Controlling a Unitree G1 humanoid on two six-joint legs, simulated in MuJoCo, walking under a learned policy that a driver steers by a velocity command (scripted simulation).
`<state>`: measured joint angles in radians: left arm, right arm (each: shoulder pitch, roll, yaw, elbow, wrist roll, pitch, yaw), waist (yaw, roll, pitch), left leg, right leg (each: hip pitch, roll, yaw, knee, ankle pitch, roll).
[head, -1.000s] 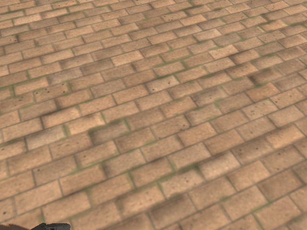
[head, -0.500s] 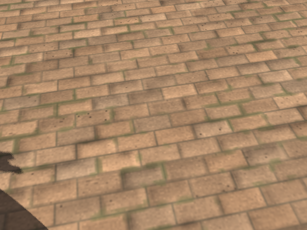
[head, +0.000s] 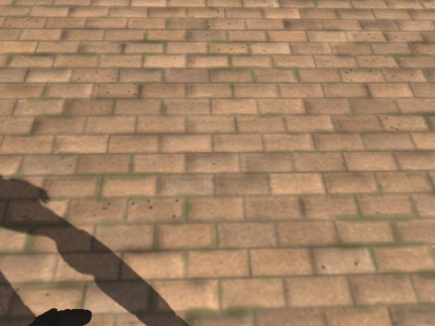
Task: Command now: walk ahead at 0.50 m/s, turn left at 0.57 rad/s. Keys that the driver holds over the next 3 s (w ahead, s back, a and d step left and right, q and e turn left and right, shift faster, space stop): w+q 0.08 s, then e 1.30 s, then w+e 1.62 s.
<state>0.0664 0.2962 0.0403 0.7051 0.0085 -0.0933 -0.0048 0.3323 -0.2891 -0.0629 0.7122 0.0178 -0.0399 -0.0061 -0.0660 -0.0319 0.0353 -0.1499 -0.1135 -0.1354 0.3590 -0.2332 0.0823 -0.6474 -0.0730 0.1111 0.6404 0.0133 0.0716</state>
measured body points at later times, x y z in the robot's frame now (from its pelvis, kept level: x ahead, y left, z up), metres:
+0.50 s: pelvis +0.20 -0.04 +0.00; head +0.23 -0.04 +0.44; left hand +0.28 +0.25 -0.12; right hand +0.39 -0.30 -0.09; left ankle +0.25 +0.10 -0.73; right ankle +0.22 -0.15 -0.75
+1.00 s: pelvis +0.22 -0.06 -0.02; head +0.25 -0.09 +0.43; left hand +0.47 +0.15 -0.10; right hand +0.26 -0.38 -0.13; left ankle +0.25 +0.09 -0.73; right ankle +0.20 -0.16 -0.75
